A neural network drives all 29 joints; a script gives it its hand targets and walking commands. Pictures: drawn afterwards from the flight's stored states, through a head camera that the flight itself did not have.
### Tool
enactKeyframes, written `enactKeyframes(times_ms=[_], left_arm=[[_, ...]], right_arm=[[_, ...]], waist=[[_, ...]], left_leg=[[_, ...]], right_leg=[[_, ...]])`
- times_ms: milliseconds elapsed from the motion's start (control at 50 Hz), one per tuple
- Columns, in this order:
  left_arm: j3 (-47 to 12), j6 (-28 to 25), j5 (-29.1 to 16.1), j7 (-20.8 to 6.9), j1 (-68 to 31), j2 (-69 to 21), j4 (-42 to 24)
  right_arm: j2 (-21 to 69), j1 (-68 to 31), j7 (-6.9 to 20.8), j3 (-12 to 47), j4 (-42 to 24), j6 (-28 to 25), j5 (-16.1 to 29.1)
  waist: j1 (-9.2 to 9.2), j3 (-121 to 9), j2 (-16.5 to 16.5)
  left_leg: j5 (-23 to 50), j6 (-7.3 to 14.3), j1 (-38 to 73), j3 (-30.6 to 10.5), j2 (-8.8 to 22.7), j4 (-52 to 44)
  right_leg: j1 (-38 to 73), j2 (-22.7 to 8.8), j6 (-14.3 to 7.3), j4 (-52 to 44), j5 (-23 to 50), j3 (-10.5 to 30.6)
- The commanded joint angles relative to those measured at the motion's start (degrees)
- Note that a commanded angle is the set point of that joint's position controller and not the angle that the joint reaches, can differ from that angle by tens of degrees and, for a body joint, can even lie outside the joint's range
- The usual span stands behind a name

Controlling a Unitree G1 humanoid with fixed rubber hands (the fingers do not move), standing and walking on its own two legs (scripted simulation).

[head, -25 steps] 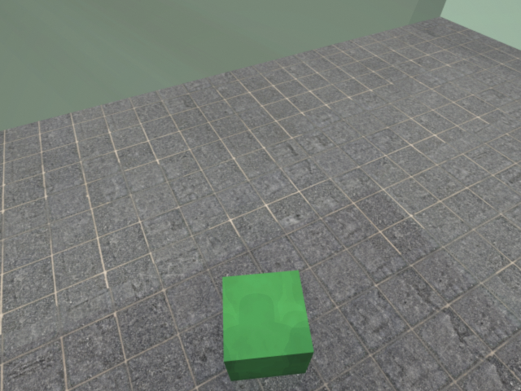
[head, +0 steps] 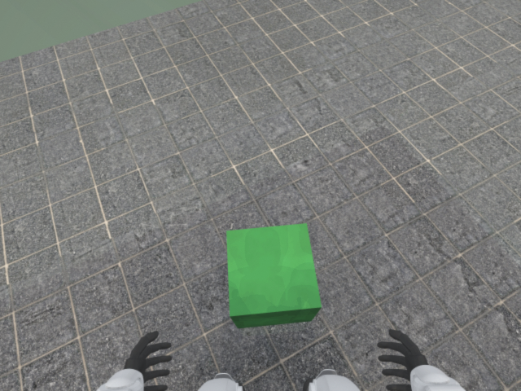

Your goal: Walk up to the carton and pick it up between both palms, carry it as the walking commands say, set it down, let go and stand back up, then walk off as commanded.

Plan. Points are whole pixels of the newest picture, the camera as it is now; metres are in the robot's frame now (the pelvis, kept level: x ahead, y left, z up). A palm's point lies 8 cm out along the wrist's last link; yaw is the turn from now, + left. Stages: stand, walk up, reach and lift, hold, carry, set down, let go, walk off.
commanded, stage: reach and lift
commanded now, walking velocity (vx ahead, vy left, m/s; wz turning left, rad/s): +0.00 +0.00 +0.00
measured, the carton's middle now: (270, 278) +0.44 +0.01 -0.62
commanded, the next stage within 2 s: none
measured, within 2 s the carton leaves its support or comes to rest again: neither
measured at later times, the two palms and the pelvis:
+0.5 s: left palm (150, 321) +0.24 +0.23 -0.15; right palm (394, 311) +0.25 -0.21 -0.15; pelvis -0.08 +0.00 -0.06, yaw +0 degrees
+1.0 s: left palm (167, 250) +0.38 +0.23 -0.18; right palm (371, 238) +0.40 -0.21 -0.18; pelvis -0.07 -0.01 -0.09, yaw +0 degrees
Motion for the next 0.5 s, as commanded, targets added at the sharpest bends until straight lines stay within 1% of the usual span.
enactKeyframes(times_ms=[0,60,80,120,180,220,260,280,340,400,480], left_arm=[[2.3,-4.7,1.3,0.2,-3.6,4.5,-7.0],[3.0,-5.4,1.7,0.2,-1.4,4.3,-7.7],[3.2,-5.2,1.6,0.3,-1.7,4.3,-8.4],[3.7,-4.3,1.3,0.6,-3.9,4.4,-10.0],[4.4,-2.6,0.9,0.8,-7.5,4.4,-11.1],[4.4,-1.8,0.3,0.8,-12.4,4.2,-11.8],[4.0,-1.1,-0.5,0.8,-18.5,4.2,-11.8],[3.9,-0.6,-0.8,0.9,-21.5,4.6,-11.4],[4.5,0.3,-1.5,1.4,-29.3,6.6,-8.4],[5.5,0.5,-1.9,1.9,-35.3,8.1,-3.8],[7.0,-0.5,-2.0,2.2,-42.6,8.4,1.8]], right_arm=[[-6.4,-3.4,0.7,-2.8,-7.1,-5.2,-1.0],[-6.2,-2.0,0.7,-1.8,-7.7,-6.0,0.5],[-6.6,-2.4,0.7,-1.8,-8.0,-5.8,1.0],[-7.4,-4.9,0.8,-2.0,-8.7,-4.8,1.7],[-8.0,-9.4,1.1,-2.8,-9.0,-3.0,2.4],[-8.2,-14.4,1.3,-3.1,-9.2,-2.2,2.8],[-8.5,-20.2,1.4,-3.4,-8.9,-1.5,3.3],[-8.7,-23.1,1.4,-3.6,-8.4,-1.1,3.5],[-9.5,-31.6,0.7,-4.1,-6.0,-0.2,4.0],[-9.8,-38.4,-0.1,-4.4,-2.0,0.3,4.1],[-10.2,-45.5,-1.0,-5.5,3.6,-0.6,3.5]], waist=[[-0.05,-24.1,-0.8],[0.18,-26.5,-1.0],[0.17,-26.7,-0.8],[0.19,-24.8,-0.4],[-0.01,-18.9,-0.1],[-0.24,-15.7,0.2],[-0.65,-14.0,0.6],[-0.73,-13.8,0.6],[-0.27,-15.0,0.1],[0.43,-16.7,-0.7],[0.17,-19.9,-1.1]], left_leg=[[32.9,-0.4,3.3,-3.9,-3.2,5.4],[30.5,-1.2,1.4,-2.9,-3.6,7.7],[28.5,-1.4,1.1,-2.6,-3.5,8.0],[21.7,-1.5,0.0,-2.2,-3.3,7.9],[8.5,-1.1,-2.5,-1.7,-3.0,6.5],[0.8,-0.8,-4.1,-1.6,-2.8,6.4],[-4.9,-0.6,-5.3,-1.6,-2.6,6.8],[-6.6,-0.6,-5.7,-1.6,-2.5,7.0],[-8.9,-0.5,-7.2,-1.3,-2.5,7.9],[-9.0,-0.4,-9.8,-0.6,-2.7,8.9],[-7.4,-0.2,-12.8,0.0,-3.0,10.1]], right_leg=[[5.4,3.4,-0.7,6.6,31.8,3.9],[2.7,3.7,0.0,8.4,28.7,2.6],[2.1,3.9,0.0,8.4,26.3,2.4],[0.4,3.9,0.0,8.1,18.9,1.9],[-1.7,3.5,-0.3,6.9,6.3,1.6],[-3.3,3.2,-0.7,6.8,-1.2,1.4],[-4.7,3.0,-1.1,7.1,-6.9,1.2],[-5.1,2.9,-1.2,7.2,-8.6,1.1],[-5.3,2.9,-0.8,7.8,-10.9,1.0],[-5.5,3.0,-0.2,8.6,-11.0,1.2],[-6.8,3.1,0.2,9.6,-9.1,1.5]])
